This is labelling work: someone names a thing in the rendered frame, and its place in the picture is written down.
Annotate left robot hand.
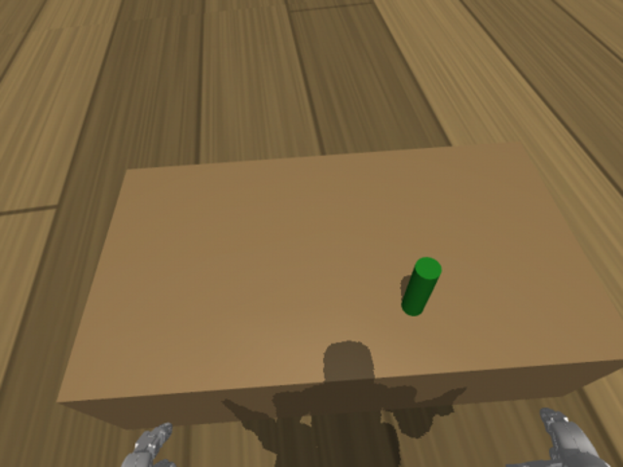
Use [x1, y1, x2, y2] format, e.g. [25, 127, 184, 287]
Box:
[121, 422, 176, 467]

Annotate right robot hand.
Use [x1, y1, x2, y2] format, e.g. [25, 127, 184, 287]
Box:
[505, 408, 599, 467]

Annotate can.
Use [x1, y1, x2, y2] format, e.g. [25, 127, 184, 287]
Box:
[401, 257, 442, 316]

